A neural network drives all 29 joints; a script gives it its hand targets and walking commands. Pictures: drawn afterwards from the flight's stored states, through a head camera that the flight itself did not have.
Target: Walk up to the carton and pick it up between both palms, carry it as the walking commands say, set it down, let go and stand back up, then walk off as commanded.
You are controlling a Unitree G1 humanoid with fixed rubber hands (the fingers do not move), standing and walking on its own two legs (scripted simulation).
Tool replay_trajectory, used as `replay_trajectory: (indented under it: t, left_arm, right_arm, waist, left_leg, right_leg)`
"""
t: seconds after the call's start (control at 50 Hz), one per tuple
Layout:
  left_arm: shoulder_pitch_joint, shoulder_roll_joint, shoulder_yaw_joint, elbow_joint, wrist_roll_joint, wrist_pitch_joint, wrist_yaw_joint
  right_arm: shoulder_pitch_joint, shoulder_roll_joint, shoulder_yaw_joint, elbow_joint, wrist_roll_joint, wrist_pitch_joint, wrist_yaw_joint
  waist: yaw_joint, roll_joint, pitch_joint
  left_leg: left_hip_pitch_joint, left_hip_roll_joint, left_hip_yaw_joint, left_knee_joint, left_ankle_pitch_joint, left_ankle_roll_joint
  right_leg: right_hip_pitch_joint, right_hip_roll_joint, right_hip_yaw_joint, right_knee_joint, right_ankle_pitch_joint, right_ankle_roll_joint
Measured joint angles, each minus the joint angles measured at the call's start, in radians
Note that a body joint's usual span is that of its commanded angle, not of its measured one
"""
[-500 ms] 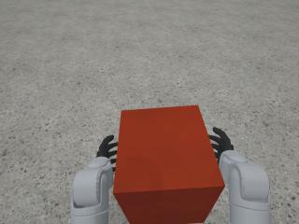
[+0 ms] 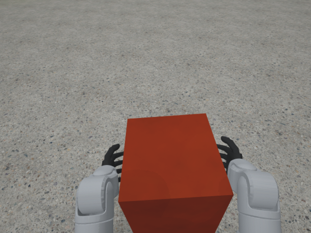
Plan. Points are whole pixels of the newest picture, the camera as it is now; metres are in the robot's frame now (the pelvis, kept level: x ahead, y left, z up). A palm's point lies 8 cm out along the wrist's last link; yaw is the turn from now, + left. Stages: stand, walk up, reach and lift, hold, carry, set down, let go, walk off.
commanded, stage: carry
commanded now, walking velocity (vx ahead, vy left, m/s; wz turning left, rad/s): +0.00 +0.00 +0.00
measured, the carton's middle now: (170, 178) +0.27 +0.00 +0.03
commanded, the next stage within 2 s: none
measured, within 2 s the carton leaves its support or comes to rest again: neither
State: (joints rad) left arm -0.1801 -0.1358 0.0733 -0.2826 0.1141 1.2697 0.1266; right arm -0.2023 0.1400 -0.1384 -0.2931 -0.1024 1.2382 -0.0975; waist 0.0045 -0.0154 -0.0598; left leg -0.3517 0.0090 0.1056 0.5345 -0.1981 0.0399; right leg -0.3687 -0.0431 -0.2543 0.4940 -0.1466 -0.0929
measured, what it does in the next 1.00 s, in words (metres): shifts its weight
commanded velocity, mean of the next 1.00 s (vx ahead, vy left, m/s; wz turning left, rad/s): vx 0.00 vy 0.00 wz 0.00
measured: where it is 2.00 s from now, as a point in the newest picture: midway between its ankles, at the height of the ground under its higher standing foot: outside the picture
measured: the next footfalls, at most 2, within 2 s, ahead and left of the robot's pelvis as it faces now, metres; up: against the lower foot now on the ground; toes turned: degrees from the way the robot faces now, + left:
none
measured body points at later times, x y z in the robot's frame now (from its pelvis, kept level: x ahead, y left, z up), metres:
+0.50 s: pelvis +0.02 +0.02 +0.00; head +0.00 +0.02 +0.45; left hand +0.29 +0.16 +0.07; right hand +0.30 -0.13 +0.08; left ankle +0.05 +0.10 -0.73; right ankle +0.08 -0.07 -0.73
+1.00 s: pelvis +0.04 +0.03 +0.00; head +0.03 +0.04 +0.45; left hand +0.32 +0.18 +0.05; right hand +0.33 -0.12 +0.06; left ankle +0.05 +0.10 -0.73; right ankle +0.08 -0.07 -0.73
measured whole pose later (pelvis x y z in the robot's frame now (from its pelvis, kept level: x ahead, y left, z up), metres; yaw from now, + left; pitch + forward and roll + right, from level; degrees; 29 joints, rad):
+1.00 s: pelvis +0.04 +0.03 +0.00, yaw -1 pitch +1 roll -1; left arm -0.17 -0.13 0.09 -0.13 0.12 1.09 0.11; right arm -0.21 0.14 -0.15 -0.13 -0.12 1.07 -0.08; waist 0.01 -0.01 -0.05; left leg -0.30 -0.02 0.13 0.55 -0.28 0.08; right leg -0.33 -0.07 -0.21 0.53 -0.21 -0.03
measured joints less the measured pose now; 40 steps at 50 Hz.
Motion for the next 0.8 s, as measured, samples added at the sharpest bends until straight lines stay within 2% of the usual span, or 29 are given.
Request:
replay_trajectory:
  t: [0.52, 0.8]
  left_arm:
    - [0.003, 0.001, 0.009, 0.048, -0.003, -0.047, -0.003]
    - [0.0, 0.0, 0.019, 0.122, 0.006, -0.111, -0.012]
  right_arm:
    - [-0.008, 0.001, -0.004, 0.049, -0.006, -0.037, 0.002]
    - [-0.012, 0.002, -0.013, 0.125, -0.018, -0.103, 0.013]
  waist:
    - [0.002, 0.008, -0.005]
    - [0.005, 0.01, -0.009]
  left_leg:
    - [0.027, -0.017, 0.01, 0.001, -0.032, 0.022]
    - [0.045, -0.023, 0.019, 0.006, -0.058, 0.033]
  right_leg:
    - [0.017, -0.016, 0.02, 0.015, -0.027, 0.032]
    - [0.03, -0.021, 0.034, 0.025, -0.048, 0.05]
